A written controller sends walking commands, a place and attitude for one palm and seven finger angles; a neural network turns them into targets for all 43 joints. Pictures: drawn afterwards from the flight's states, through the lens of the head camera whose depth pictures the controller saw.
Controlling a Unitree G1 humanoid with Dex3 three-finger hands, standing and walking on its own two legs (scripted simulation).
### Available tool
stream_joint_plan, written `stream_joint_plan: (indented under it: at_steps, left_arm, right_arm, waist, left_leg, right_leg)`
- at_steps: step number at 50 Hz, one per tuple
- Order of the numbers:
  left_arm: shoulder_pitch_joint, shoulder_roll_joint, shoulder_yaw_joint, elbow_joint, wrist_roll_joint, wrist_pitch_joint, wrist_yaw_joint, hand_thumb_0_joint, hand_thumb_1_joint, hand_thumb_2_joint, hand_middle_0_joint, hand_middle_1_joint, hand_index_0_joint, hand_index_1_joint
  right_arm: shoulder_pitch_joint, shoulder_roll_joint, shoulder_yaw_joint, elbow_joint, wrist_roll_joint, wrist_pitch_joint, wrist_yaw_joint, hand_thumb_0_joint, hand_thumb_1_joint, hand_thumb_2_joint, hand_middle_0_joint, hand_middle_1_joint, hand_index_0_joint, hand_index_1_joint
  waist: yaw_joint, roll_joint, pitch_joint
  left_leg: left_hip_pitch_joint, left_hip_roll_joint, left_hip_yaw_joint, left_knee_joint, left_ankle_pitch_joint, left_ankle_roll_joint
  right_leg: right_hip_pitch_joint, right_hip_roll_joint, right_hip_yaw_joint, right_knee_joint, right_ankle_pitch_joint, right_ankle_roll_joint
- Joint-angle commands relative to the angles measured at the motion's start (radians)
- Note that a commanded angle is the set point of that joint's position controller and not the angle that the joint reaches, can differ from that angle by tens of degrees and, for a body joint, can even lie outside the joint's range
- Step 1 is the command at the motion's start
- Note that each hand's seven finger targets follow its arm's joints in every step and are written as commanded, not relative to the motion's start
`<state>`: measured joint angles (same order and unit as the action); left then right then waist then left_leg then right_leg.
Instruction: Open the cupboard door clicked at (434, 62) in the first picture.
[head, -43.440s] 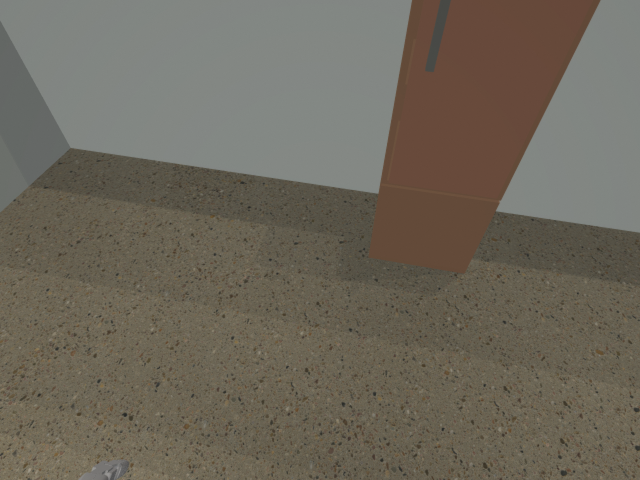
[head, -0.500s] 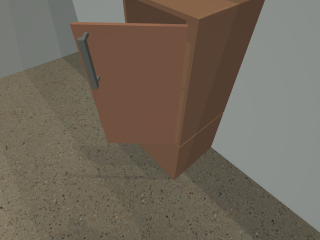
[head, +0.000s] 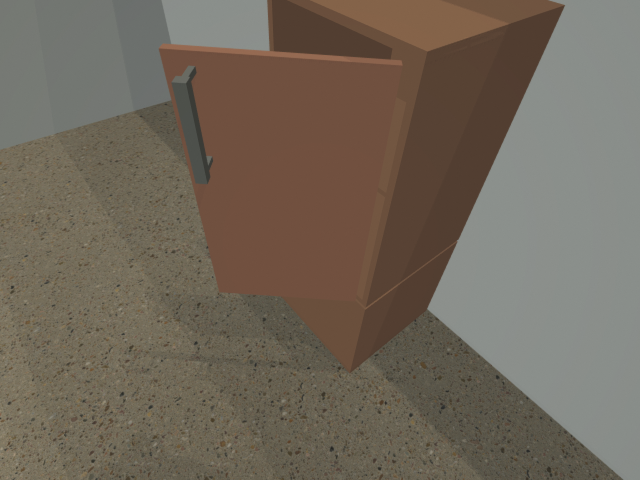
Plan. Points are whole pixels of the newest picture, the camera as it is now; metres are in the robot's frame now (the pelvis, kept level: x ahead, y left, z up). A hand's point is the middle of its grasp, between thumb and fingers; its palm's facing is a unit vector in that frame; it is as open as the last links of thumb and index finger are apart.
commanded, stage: come to a stop and stand still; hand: left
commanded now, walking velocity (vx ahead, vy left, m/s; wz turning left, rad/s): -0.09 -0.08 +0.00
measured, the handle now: (196, 128) +0.57 +0.25 +0.15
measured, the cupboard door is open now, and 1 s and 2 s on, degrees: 47 47 47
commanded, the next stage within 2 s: look again from close up in 0.90 s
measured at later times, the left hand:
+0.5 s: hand out of the picture +0.07 +0.17 -0.16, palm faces +0.00 -0.97 -0.24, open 7.2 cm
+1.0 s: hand out of the picture -0.03 +0.12 -0.16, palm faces +0.04 -0.99 -0.15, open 7.3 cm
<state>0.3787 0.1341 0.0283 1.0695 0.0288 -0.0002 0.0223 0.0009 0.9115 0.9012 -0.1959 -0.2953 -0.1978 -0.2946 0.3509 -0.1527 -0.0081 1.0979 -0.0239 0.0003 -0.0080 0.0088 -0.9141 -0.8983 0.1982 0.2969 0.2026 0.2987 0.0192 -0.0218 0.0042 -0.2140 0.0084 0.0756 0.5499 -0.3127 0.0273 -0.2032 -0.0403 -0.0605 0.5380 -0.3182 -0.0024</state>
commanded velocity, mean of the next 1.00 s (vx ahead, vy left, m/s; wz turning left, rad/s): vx -0.04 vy -0.02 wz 0.00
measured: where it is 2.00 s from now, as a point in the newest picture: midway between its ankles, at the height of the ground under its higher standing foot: outside the picture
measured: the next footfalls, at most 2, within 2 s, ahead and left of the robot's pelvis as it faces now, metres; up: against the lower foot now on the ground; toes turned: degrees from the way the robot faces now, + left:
none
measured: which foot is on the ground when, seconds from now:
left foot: down 0.00-1.00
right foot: down 0.00-1.00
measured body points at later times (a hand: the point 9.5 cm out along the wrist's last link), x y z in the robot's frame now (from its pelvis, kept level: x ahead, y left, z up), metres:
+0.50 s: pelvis +0.02 -0.01 +0.01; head +0.03 -0.02 +0.45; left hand +0.07 +0.22 -0.14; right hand +0.01 -0.22 -0.16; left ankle -0.01 +0.10 -0.73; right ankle +0.03 -0.11 -0.73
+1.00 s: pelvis +0.00 -0.03 +0.01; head +0.01 -0.03 +0.46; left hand -0.03 +0.17 -0.15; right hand -0.03 -0.23 -0.15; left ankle -0.01 +0.10 -0.73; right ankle +0.03 -0.11 -0.73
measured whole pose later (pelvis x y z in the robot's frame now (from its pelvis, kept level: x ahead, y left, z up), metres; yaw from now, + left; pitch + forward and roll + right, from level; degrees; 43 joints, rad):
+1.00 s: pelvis +0.00 -0.03 +0.01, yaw +0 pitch -1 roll +0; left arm 0.35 0.11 -0.02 1.12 0.01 -0.01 0.03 0.00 0.92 0.90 -0.19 -0.30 -0.20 -0.29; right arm 0.33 -0.11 0.02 1.16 -0.02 0.00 -0.03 0.01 -0.91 -0.90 0.20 0.30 0.20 0.30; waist 0.01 0.00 0.03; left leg -0.13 0.04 0.06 0.39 -0.24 -0.02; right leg -0.20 0.02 -0.10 0.40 -0.18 -0.06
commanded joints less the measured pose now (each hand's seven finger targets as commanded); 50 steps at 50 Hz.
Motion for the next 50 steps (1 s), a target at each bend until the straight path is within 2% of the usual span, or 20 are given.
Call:
stream_joint_plan:
  at_steps: [1, 2, 3, 4, 5, 6, 7, 8, 9, 10, 11, 13, 15, 19, 22, 27, 31, 40, 49, 50]
  left_arm:
    - [-0.039, 0.048, 0.010, -0.075, 0.004, -0.014, 0.001, 0.000, 0.900, 0.900, -0.200, -0.300, -0.200, -0.300]
    - [-0.052, 0.042, 0.003, -0.077, 0.000, -0.019, 0.003, 0.000, 0.900, 0.900, -0.200, -0.300, -0.200, -0.300]
    - [-0.056, 0.035, 0.000, -0.065, -0.005, -0.022, 0.003, 0.000, 0.900, 0.900, -0.200, -0.300, -0.200, -0.300]
    - [-0.049, 0.024, -0.003, -0.054, -0.011, -0.023, 0.004, 0.000, 0.900, 0.900, -0.200, -0.300, -0.200, -0.300]
    - [-0.035, 0.022, -0.003, -0.042, -0.017, -0.021, 0.005, 0.000, 0.900, 0.900, -0.200, -0.300, -0.200, -0.300]
    - [-0.010, 0.031, -0.002, -0.027, -0.020, -0.021, 0.006, 0.000, 0.900, 0.900, -0.200, -0.300, -0.200, -0.300]
    - [0.010, 0.046, -0.002, -0.015, -0.021, -0.022, 0.008, 0.000, 0.900, 0.900, -0.200, -0.300, -0.200, -0.300]
    - [0.016, 0.066, 0.000, -0.005, -0.022, -0.025, 0.011, 0.000, 0.900, 0.900, -0.200, -0.300, -0.200, -0.300]
    - [0.008, 0.079, -0.002, -0.003, -0.024, -0.023, 0.013, 0.000, 0.900, 0.900, -0.200, -0.300, -0.200, -0.300]
    - [-0.007, 0.083, -0.002, -0.006, -0.023, -0.016, 0.012, 0.000, 0.900, 0.900, -0.200, -0.300, -0.200, -0.300]
    - [-0.017, 0.084, -0.001, -0.008, -0.020, -0.014, 0.014, 0.000, 0.900, 0.900, -0.200, -0.300, -0.200, -0.300]
    - [-0.028, 0.083, 0.000, -0.016, -0.018, -0.011, 0.020, 0.000, 0.900, 0.900, -0.200, -0.300, -0.200, -0.300]
    - [-0.039, 0.096, 0.007, -0.035, -0.017, -0.009, 0.024, 0.000, 0.900, 0.900, -0.200, -0.300, -0.200, -0.300]
    - [-0.060, 0.102, 0.003, -0.047, -0.016, -0.010, 0.025, 0.000, 0.900, 0.900, -0.200, -0.300, -0.200, -0.300]
    - [-0.078, 0.102, 0.000, -0.047, -0.016, -0.012, 0.021, 0.000, 0.900, 0.900, -0.200, -0.300, -0.200, -0.300]
    - [-0.093, 0.109, -0.009, -0.035, -0.017, -0.016, 0.015, 0.000, 0.900, 0.900, -0.200, -0.300, -0.200, -0.300]
    - [-0.080, 0.113, -0.011, -0.026, -0.018, -0.021, 0.013, 0.000, 0.900, 0.900, -0.200, -0.300, -0.200, -0.300]
    - [-0.035, 0.107, -0.017, 0.000, -0.020, -0.029, 0.011, 0.000, 0.900, 0.900, -0.200, -0.300, -0.200, -0.300]
    - [0.017, 0.077, -0.020, 0.024, -0.020, -0.031, 0.014, 0.000, 0.900, 0.900, -0.200, -0.300, -0.200, -0.300]
    - [0.071, 0.112, -0.020, 0.059, -0.006, -0.051, 0.052, 0.000, 0.900, 0.900, -0.200, -0.300, -0.200, -0.300]
  right_arm:
    - [0.176, -0.128, -0.021, -0.009, 0.000, -0.035, -0.020, 0.000, -0.900, -0.900, 0.200, 0.300, 0.200, 0.300]
    - [0.167, -0.108, -0.014, -0.010, -0.001, -0.040, -0.029, 0.000, -0.900, -0.900, 0.200, 0.300, 0.200, 0.300]
    - [0.145, -0.090, -0.006, -0.014, -0.001, -0.046, -0.035, 0.000, -0.900, -0.900, 0.200, 0.300, 0.200, 0.300]
    - [0.113, -0.089, -0.001, -0.019, -0.002, -0.052, -0.039, 0.000, -0.900, -0.900, 0.200, 0.300, 0.200, 0.300]
    - [0.085, -0.090, 0.002, -0.022, 0.001, -0.055, -0.043, 0.000, -0.900, -0.900, 0.200, 0.300, 0.200, 0.300]
    - [0.058, -0.097, 0.001, -0.022, 0.006, -0.056, -0.047, 0.000, -0.900, -0.900, 0.200, 0.300, 0.200, 0.300]
    - [0.043, -0.095, -0.001, -0.022, 0.013, -0.056, -0.050, 0.000, -0.900, -0.900, 0.200, 0.300, 0.200, 0.300]
    - [0.037, -0.080, 0.000, -0.021, 0.017, -0.056, -0.051, 0.000, -0.900, -0.900, 0.200, 0.300, 0.200, 0.300]
    - [0.041, -0.072, -0.003, -0.021, 0.019, -0.053, -0.051, 0.000, -0.900, -0.900, 0.200, 0.300, 0.200, 0.300]
    - [0.030, -0.068, -0.006, -0.015, 0.018, -0.049, -0.051, 0.000, -0.900, -0.900, 0.200, 0.300, 0.200, 0.300]
    - [0.024, -0.065, -0.010, -0.009, 0.015, -0.040, -0.052, 0.000, -0.900, -0.900, 0.200, 0.300, 0.200, 0.300]
    - [0.032, -0.061, -0.016, -0.003, 0.015, -0.033, -0.052, 0.000, -0.900, -0.900, 0.200, 0.300, 0.200, 0.300]
    - [0.024, -0.060, -0.020, -0.004, 0.015, -0.030, -0.049, 0.000, -0.900, -0.900, 0.200, 0.300, 0.200, 0.300]
    - [0.006, -0.047, -0.018, 0.003, 0.012, -0.025, -0.040, 0.000, -0.900, -0.900, 0.200, 0.300, 0.200, 0.300]
    - [-0.008, -0.043, -0.012, 0.007, 0.011, -0.024, -0.034, 0.000, -0.900, -0.900, 0.200, 0.300, 0.200, 0.300]
    - [-0.015, -0.046, -0.003, 0.015, 0.009, -0.021, -0.026, 0.000, -0.900, -0.900, 0.200, 0.300, 0.200, 0.300]
    - [-0.012, -0.051, 0.002, 0.021, 0.008, -0.020, -0.022, 0.000, -0.900, -0.900, 0.200, 0.300, 0.200, 0.300]
    - [0.025, -0.048, 0.010, 0.033, 0.009, -0.018, -0.021, 0.000, -0.900, -0.900, 0.200, 0.300, 0.200, 0.300]
    - [0.064, -0.027, 0.014, 0.048, 0.010, -0.019, -0.026, 0.000, -0.900, -0.900, 0.200, 0.300, 0.200, 0.300]
    - [-0.077, -0.086, -0.001, -0.017, 0.016, -0.030, -0.012, 0.000, -0.900, -0.900, 0.200, 0.300, 0.200, 0.300]
  waist:
    - [-0.054, 0.259, 0.136]
    - [-0.049, 0.199, 0.128]
    - [-0.034, 0.122, 0.112]
    - [-0.021, 0.097, 0.083]
    - [-0.010, 0.102, 0.043]
    - [0.005, 0.108, 0.010]
    - [0.011, 0.089, -0.014]
    - [0.007, 0.056, -0.015]
    - [-0.004, 0.051, -0.005]
    - [-0.005, 0.068, 0.021]
    - [-0.007, 0.002, 0.028]
    - [-0.013, -0.027, 0.017]
    - [-0.011, 0.004, -0.017]
    - [-0.013, -0.021, -0.025]
    - [-0.014, -0.015, -0.001]
    - [-0.017, -0.004, 0.060]
    - [-0.017, 0.022, 0.073]
    - [-0.019, 0.004, 0.085]
    - [-0.017, 0.009, 0.096]
    - [0.028, 0.056, 0.140]
  left_leg:
    - [0.098, 0.250, -0.317, -0.311, 0.142, 0.127]
    - [0.137, 0.281, -0.334, -0.289, 0.364, 0.174]
    - [0.143, 0.292, -0.307, -0.244, 0.598, 0.192]
    - [0.132, 0.276, -0.246, -0.207, 0.780, 0.182]
    - [0.139, 0.245, -0.193, -0.182, 0.887, 0.157]
    - [0.148, 0.217, -0.154, -0.156, 0.905, 0.123]
    - [0.137, 0.189, -0.128, -0.132, 0.853, 0.085]
    - [0.094, 0.157, -0.115, -0.130, 0.784, 0.047]
    - [0.060, 0.137, -0.104, -0.156, 0.681, 0.022]
    - [0.043, 0.132, -0.100, -0.179, 0.593, 0.013]
    - [0.050, 0.131, -0.098, -0.159, 0.578, 0.015]
    - [0.054, 0.130, -0.084, -0.150, 0.577, 0.014]
    - [0.066, 0.126, -0.074, -0.136, 0.569, 0.012]
    - [0.045, 0.113, -0.072, -0.145, 0.387, 0.006]
    - [0.028, 0.105, -0.072, -0.175, 0.255, 0.000]
    - [0.008, 0.094, -0.075, -0.219, 0.133, -0.007]
    - [0.013, 0.092, -0.077, -0.235, 0.102, -0.007]
    - [0.009, 0.084, -0.073, -0.239, 0.076, -0.009]
    - [-0.008, 0.080, -0.070, -0.233, 0.068, -0.010]
    - [-0.091, 0.089, -0.016, -0.035, 0.030, -0.048]
  right_leg:
    - [-0.294, 0.018, -0.052, 0.186, -0.151, -0.031]
    - [-0.329, -0.002, -0.014, 0.260, -0.195, -0.034]
    - [-0.308, -0.024, 0.013, 0.265, -0.189, -0.032]
    - [-0.241, -0.039, 0.027, 0.208, -0.163, -0.025]
    - [-0.161, -0.038, 0.027, 0.121, -0.104, -0.016]
    - [-0.090, -0.036, 0.021, 0.015, 0.002, -0.008]
    - [-0.018, -0.034, 0.026, -0.073, 0.146, -0.007]
    - [0.050, -0.054, 0.058, -0.084, 0.348, -0.018]
    - [0.074, -0.078, 0.070, -0.055, 0.453, -0.029]
    - [0.057, -0.086, 0.065, -0.043, 0.437, -0.027]
    - [0.049, -0.078, 0.071, -0.035, 0.476, -0.025]
    - [0.050, -0.081, 0.075, -0.021, 0.542, -0.030]
    - [0.049, -0.087, 0.085, -0.010, 0.543, -0.032]
    - [0.047, -0.098, 0.106, -0.047, 0.477, -0.042]
    - [0.031, -0.097, 0.114, -0.094, 0.377, -0.044]
    - [0.000, -0.088, 0.125, -0.174, 0.214, -0.043]
    - [-0.010, -0.082, 0.128, -0.220, 0.129, -0.042]
    - [-0.012, -0.077, 0.130, -0.269, 0.058, -0.040]
    - [-0.013, -0.072, 0.127, -0.271, 0.043, -0.042]
    - [-0.027, -0.131, 0.166, -0.233, 0.386, 0.018]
